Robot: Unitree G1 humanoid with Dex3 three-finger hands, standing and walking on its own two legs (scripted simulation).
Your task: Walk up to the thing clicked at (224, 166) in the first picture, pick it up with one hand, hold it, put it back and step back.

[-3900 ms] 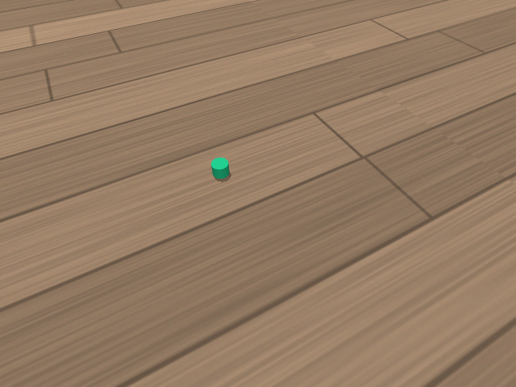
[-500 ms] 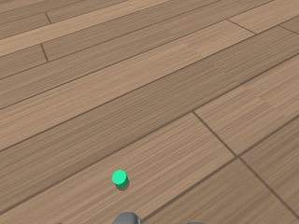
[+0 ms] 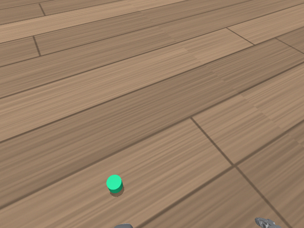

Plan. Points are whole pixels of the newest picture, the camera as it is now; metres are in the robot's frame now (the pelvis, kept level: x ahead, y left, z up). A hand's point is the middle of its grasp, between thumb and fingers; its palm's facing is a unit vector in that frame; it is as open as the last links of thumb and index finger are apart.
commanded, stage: walk up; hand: left
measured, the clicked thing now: (114, 183) +0.47 +0.25 -0.72
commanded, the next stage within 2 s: none
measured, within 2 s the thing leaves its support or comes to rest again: neither
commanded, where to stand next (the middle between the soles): +0.08 -0.01 m, yaw +1 degrees
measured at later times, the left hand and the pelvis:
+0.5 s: hand out of the picture +0.11 +0.24 -0.14, palm faces -0.02 -0.94 -0.33, open 7.4 cm; pelvis +0.02 -0.01 +0.02, yaw +0 degrees
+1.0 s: hand out of the picture +0.11 +0.25 -0.14, palm faces -0.03 -0.94 -0.34, open 7.4 cm; pelvis +0.03 +0.00 +0.02, yaw -1 degrees
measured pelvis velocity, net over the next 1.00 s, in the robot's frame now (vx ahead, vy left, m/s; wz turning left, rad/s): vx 0.03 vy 0.00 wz -0.01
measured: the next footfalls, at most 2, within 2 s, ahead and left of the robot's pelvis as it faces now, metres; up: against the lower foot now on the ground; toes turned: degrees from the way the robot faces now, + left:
left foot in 1.62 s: +0.19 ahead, +0.09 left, +0.00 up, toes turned -1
right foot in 1.96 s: +0.12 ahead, -0.15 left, +0.00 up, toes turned +2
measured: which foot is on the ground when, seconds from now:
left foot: down 0.00-1.00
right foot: down 0.00-1.00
